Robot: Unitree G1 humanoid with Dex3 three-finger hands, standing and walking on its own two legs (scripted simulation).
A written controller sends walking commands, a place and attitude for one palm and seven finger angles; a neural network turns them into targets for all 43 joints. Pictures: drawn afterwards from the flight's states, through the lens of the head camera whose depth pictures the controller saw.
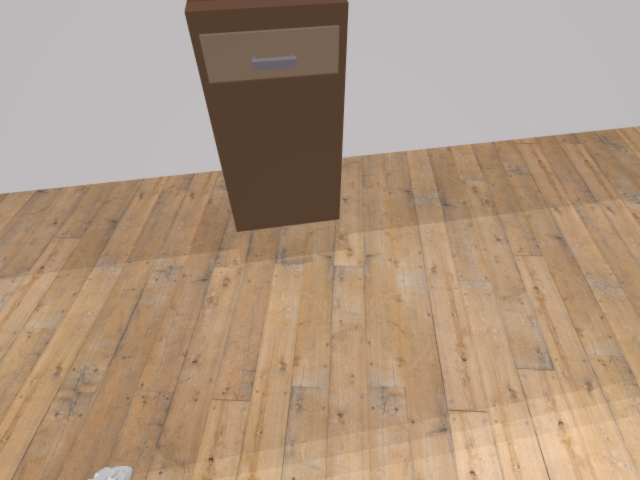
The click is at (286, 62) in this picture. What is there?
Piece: drawer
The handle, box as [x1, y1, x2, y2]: [252, 52, 296, 70]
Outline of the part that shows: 296,58 292,52 289,56 256,59 255,55 252,55 253,70 295,67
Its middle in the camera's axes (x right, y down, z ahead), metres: -0.15 -0.54 +1.18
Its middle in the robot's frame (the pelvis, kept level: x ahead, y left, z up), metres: +1.24 +0.21 -0.02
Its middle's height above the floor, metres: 0.75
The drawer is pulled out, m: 0.00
